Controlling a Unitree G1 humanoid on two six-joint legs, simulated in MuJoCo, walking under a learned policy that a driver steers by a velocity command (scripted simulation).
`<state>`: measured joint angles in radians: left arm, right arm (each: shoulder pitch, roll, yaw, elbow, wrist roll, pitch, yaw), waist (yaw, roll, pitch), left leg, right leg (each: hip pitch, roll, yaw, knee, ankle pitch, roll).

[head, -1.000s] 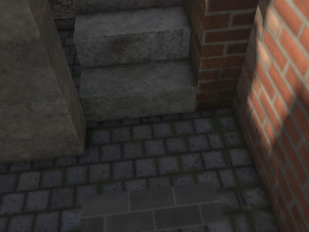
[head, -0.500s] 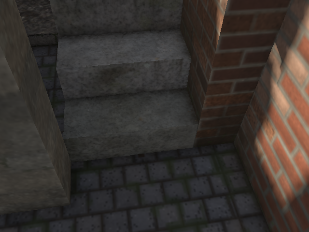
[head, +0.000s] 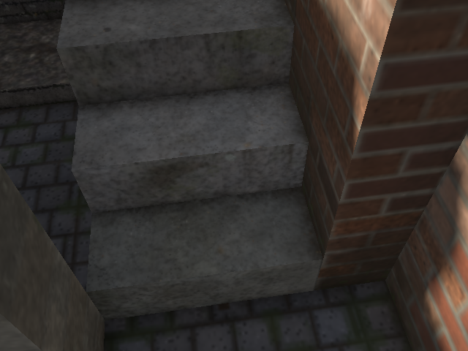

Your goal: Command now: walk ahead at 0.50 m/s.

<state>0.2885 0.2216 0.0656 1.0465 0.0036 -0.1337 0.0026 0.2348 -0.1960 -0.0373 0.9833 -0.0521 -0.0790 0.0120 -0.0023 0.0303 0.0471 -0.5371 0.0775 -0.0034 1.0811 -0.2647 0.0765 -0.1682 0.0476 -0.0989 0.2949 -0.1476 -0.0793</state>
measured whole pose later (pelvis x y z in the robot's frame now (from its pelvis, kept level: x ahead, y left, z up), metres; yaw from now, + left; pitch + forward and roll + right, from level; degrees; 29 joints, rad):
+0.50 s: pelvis +0.15 +0.05 -0.02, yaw +1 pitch -1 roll -1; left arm 0.17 0.18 0.01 0.99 0.00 0.05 0.05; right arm 0.16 -0.18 -0.01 0.97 -0.03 -0.01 -0.06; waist -0.01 0.01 0.08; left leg -0.37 -0.03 0.03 0.43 -0.04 0.07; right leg -0.30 0.00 0.01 0.74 -0.44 0.00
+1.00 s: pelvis +0.15 +0.04 +0.00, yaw +1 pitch -2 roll +0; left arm 0.27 0.18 -0.02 1.01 0.00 -0.04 0.03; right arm 0.29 -0.21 -0.01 1.10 -0.02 -0.01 -0.05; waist -0.04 0.01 0.01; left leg -0.20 -0.02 -0.04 0.30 -0.07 0.00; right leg -0.13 0.00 0.00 0.37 -0.20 -0.01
